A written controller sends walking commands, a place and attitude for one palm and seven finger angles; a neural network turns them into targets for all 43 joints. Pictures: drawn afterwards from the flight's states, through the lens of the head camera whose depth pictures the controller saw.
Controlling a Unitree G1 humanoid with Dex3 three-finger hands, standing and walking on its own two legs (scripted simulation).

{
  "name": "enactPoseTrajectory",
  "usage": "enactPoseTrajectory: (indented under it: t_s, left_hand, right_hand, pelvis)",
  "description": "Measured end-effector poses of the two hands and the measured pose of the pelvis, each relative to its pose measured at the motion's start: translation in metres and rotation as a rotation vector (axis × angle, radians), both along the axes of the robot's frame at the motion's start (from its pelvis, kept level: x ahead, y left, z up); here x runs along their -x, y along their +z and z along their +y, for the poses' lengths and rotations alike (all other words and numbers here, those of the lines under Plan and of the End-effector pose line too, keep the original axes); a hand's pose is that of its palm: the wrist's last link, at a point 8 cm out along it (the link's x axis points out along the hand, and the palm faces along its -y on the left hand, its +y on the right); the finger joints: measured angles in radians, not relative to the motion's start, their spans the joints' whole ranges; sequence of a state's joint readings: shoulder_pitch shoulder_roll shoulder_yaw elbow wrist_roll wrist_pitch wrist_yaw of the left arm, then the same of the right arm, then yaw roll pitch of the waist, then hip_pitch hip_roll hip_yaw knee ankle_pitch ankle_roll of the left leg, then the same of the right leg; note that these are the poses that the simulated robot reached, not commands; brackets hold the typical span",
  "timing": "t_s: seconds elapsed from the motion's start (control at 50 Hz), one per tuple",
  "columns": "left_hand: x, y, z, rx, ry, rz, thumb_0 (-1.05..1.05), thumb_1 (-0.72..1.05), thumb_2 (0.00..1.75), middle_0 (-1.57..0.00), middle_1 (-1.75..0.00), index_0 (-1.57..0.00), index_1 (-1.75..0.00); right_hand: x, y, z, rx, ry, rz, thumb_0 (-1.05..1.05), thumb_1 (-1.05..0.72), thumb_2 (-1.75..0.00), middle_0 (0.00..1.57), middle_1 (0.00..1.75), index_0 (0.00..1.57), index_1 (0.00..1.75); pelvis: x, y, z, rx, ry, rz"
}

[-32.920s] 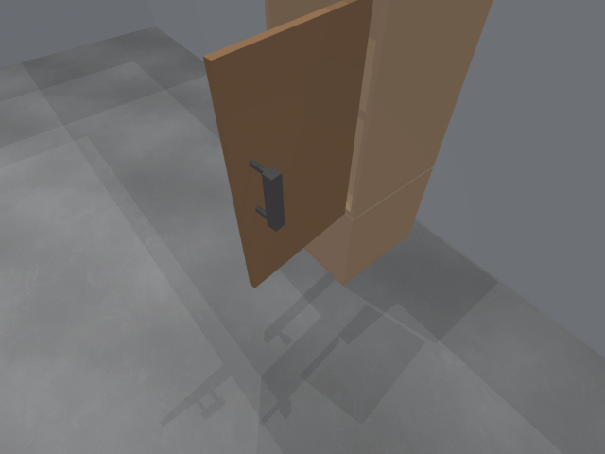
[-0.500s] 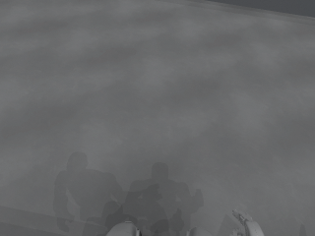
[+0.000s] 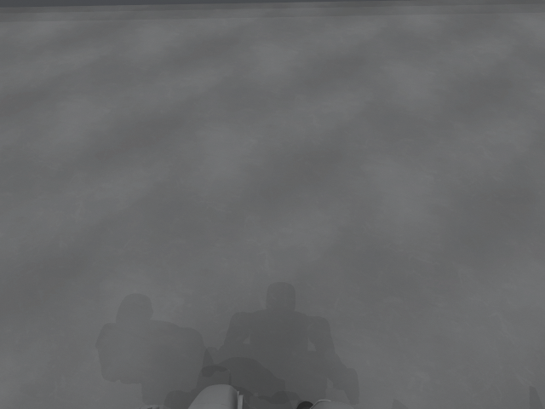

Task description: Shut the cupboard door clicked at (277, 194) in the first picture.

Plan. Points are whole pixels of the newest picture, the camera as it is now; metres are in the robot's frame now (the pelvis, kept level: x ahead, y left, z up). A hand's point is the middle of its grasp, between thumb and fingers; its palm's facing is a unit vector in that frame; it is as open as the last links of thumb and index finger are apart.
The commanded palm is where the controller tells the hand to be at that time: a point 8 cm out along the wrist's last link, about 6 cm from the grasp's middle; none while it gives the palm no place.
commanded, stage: turn to face it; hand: left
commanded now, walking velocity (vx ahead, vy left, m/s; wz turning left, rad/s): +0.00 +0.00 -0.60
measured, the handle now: out of the picture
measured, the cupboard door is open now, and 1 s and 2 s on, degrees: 66 66 66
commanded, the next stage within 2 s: none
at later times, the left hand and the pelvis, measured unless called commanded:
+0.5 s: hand (163, 351) +0.22 +0.21 -0.15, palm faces -0.28 -0.93 -0.25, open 7.4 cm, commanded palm none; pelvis +0.05 +0.03 +0.00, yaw -19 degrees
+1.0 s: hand (208, 317) +0.28 +0.14 -0.16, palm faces -0.55 -0.81 -0.19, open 7.4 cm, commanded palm none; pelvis +0.08 +0.03 +0.01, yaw -36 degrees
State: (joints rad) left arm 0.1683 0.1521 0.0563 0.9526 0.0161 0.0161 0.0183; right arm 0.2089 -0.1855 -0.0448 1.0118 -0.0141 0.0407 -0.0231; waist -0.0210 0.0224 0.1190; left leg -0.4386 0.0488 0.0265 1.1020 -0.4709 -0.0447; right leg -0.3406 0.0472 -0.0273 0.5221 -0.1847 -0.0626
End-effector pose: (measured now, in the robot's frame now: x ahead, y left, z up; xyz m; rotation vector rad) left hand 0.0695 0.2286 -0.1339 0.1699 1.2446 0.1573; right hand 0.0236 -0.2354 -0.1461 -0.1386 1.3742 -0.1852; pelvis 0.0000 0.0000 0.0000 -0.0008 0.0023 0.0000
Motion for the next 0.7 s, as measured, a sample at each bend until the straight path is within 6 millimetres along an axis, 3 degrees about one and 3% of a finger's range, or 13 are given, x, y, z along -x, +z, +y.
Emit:
enactPoseTrajectory:
  t_s: [0.16,0.26,0.4,0.48,0.56,0.62,0.7]
  left_hand:
    - [-0.028,0.002,0.026,-0.004,-0.055,0.025,0.00,0.92,0.90,-0.20,-0.30,-0.20,-0.30]
    - [-0.059,-0.006,0.048,0.001,-0.105,0.014,0.00,0.92,0.90,-0.20,-0.30,-0.20,-0.30]
    - [-0.116,0.012,0.050,-0.010,-0.222,-0.037,0.00,0.92,0.90,-0.20,-0.30,-0.19,-0.30]
    - [-0.148,0.016,0.033,-0.027,-0.313,-0.059,0.00,0.92,0.90,-0.20,-0.30,-0.19,-0.30]
    - [-0.176,0.012,0.007,-0.053,-0.405,-0.111,0.00,0.91,0.90,-0.20,-0.30,-0.19,-0.30]
    - [-0.182,0.013,-0.008,-0.059,-0.439,-0.117,0.00,0.91,0.90,-0.20,-0.30,-0.19,-0.30]
    - [-0.181,0.011,-0.020,-0.048,-0.475,-0.072,0.00,0.91,0.90,-0.20,-0.30,-0.20,-0.30]
  right_hand:
    - [-0.064,0.020,0.007,0.035,-0.024,-0.173,0.00,-0.91,-0.90,0.20,0.30,0.19,0.30]
    - [-0.078,0.029,0.017,0.082,-0.045,-0.247,0.00,-0.91,-0.90,0.20,0.30,0.20,0.30]
    - [-0.056,0.038,0.015,0.102,-0.112,-0.209,0.00,-0.90,-0.89,0.21,0.30,0.20,0.30]
    - [-0.032,0.030,0.002,0.100,-0.195,-0.182,0.00,-0.90,-0.89,0.21,0.30,0.20,0.30]
    - [-0.004,0.008,-0.018,0.091,-0.282,-0.146,0.00,-0.90,-0.89,0.21,0.30,0.20,0.30]
    - [0.010,0.003,-0.028,0.107,-0.332,-0.100,0.00,-0.90,-0.90,0.21,0.30,0.20,0.30]
    - [0.013,0.014,-0.031,0.123,-0.370,-0.103,0.00,-0.91,-0.90,0.20,0.30,0.19,0.30]
  pelvis:
    - [-0.021,0.005,0.017,-0.009,-0.095,0.029]
    - [-0.033,-0.001,0.034,0.004,-0.159,0.025]
    - [-0.044,0.009,0.037,0.037,-0.252,0.015]
    - [-0.049,0.006,0.029,0.036,-0.315,0.013]
    - [-0.053,-0.010,0.014,0.013,-0.367,0.016]
    - [-0.053,-0.010,0.013,0.022,-0.397,0.016]
    - [-0.057,-0.003,0.014,0.006,-0.440,0.018]
